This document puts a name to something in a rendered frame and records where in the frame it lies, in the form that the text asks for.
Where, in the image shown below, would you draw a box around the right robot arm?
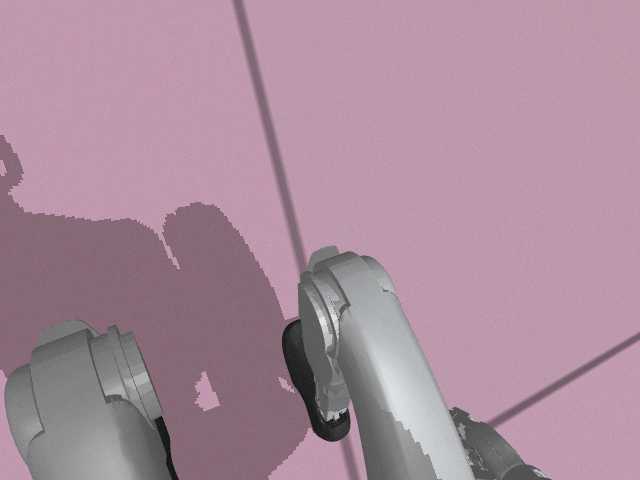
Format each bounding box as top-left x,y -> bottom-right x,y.
502,464 -> 552,480

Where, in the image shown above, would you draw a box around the right robot hand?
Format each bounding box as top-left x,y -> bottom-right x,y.
449,407 -> 525,480

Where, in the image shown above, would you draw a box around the left robot foot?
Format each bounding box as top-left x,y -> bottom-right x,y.
154,416 -> 179,480

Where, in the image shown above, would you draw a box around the right robot foot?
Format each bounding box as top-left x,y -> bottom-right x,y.
282,319 -> 350,442

